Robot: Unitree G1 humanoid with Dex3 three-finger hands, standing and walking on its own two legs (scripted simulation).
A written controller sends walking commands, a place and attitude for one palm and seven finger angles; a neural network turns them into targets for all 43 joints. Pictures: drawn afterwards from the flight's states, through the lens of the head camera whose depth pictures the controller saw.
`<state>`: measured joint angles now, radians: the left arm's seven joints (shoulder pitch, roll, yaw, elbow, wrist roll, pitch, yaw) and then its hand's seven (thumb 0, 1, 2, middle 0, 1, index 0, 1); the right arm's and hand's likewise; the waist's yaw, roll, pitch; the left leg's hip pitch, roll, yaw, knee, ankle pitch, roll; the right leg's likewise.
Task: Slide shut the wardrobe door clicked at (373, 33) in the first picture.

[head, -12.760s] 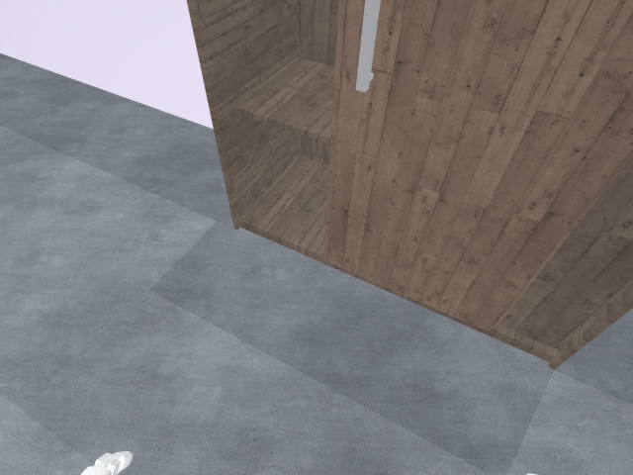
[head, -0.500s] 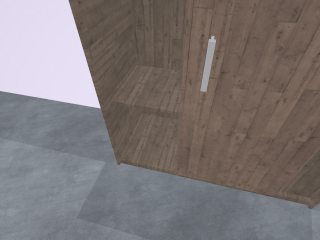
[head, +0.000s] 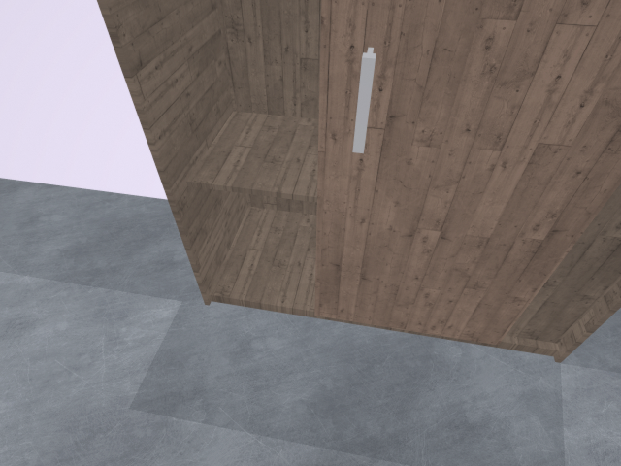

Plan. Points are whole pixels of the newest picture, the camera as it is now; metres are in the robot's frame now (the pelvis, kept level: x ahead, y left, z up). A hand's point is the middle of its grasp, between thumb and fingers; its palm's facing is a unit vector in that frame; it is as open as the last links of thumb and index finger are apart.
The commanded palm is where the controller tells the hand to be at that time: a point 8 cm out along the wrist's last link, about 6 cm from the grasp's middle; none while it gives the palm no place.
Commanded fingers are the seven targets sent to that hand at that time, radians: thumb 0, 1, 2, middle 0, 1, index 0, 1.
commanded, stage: look again from close up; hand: right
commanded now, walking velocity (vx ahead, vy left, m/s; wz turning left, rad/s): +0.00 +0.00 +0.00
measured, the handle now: (364, 102) +0.73 -0.07 +0.13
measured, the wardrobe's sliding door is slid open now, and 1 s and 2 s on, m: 0.41 0.41 0.41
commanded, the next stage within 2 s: shuffle to correct the standing spot in 1.50 s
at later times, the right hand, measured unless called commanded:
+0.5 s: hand out of the picture -0.03 -0.16 -0.20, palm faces +0.05 +0.99 -0.09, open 7.4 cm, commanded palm none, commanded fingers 0.00 -0.90 -0.90 0.20 0.30 0.20 0.30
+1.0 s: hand out of the picture -0.12 -0.19 -0.18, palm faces +0.05 +0.99 -0.10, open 7.4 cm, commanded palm none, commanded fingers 0.00 -0.90 -0.90 0.20 0.30 0.20 0.30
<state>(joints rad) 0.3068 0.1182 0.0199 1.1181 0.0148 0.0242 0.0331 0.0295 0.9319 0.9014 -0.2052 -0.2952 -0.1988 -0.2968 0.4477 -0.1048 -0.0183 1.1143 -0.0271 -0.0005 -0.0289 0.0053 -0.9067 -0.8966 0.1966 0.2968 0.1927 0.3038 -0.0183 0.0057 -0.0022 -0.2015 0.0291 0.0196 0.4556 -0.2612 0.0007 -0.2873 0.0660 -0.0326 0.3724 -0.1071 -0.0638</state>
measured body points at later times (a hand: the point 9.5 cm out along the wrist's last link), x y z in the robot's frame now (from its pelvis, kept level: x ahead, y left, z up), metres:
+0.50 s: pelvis -0.04 -0.01 -0.02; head -0.06 -0.04 +0.43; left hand -0.10 +0.19 -0.17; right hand -0.03 -0.21 -0.19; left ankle -0.04 +0.12 -0.71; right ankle +0.09 -0.07 -0.74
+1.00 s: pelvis -0.08 -0.05 +0.00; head -0.07 -0.06 +0.45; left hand -0.10 +0.17 -0.16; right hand -0.12 -0.24 -0.17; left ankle -0.12 +0.06 -0.74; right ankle -0.04 -0.14 -0.74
